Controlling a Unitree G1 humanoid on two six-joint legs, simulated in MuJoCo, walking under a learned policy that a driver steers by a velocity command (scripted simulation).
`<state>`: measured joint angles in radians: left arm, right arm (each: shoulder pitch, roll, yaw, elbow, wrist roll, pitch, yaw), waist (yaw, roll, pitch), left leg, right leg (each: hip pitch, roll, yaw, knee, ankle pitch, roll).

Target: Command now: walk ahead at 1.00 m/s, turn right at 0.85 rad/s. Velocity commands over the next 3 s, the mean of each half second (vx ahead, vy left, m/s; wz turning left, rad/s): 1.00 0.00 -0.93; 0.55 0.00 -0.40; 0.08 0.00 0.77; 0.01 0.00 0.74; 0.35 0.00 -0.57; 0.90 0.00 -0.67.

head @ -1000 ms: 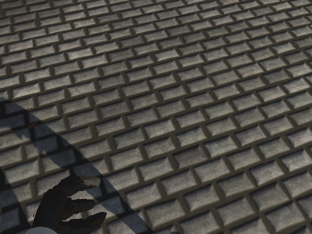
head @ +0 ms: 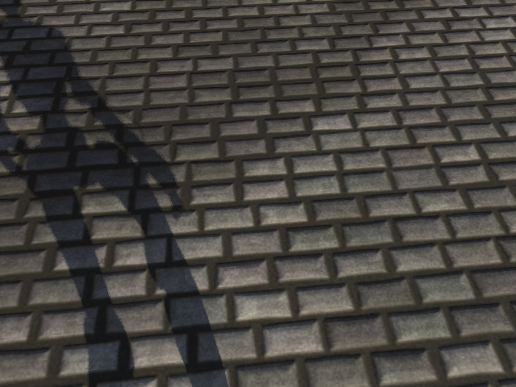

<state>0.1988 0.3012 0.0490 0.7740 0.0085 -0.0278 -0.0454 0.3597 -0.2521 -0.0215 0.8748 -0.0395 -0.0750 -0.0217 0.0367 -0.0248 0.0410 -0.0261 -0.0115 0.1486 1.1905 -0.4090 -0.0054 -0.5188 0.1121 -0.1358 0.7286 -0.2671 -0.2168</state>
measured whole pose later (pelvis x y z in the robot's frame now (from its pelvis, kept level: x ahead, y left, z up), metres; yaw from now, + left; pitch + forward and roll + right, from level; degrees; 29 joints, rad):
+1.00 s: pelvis +0.75 -0.15 +0.04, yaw -37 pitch +1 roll -1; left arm 0.12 0.23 0.02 0.73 0.03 -0.06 -0.03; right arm 0.23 -0.30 -0.05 0.76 0.03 -0.02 -0.04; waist -0.02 0.03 0.08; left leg -0.60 0.09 -0.08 1.23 -0.45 -0.09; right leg -0.36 0.04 -0.12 0.47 -0.14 -0.10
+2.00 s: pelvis +0.91 -0.20 +0.05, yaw +9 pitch +2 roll +1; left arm 0.17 0.25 0.06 0.76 0.00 0.02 0.02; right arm 0.16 -0.31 -0.07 0.57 0.00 0.05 -0.02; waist 0.04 0.04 0.04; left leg -0.43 -0.01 -0.09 0.89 -0.46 -0.08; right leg -0.28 -0.01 0.02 0.45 -0.20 -0.01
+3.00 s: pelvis +1.34 -0.46 +0.01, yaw -32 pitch +3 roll +1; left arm 0.50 0.32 0.04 0.86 0.02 -0.08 0.00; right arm 0.02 -0.28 0.01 0.65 -0.02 -0.05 0.04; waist 0.08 0.00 0.03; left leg -0.65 -0.02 0.11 0.53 0.00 0.08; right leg 0.31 0.12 0.16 0.15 -0.41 -0.16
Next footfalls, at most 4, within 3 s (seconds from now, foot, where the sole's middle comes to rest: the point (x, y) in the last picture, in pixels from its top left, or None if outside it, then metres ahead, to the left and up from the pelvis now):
0.38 left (233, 342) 0.59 0.11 -0.73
0.80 right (374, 278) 0.79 -0.28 -0.73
1.26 left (309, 222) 0.98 -0.10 -0.73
1.74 right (376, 224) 0.99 -0.31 -0.73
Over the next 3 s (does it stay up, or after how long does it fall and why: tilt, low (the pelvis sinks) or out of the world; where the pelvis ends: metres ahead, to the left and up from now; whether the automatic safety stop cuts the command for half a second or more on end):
stays up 1.34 -0.46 0.01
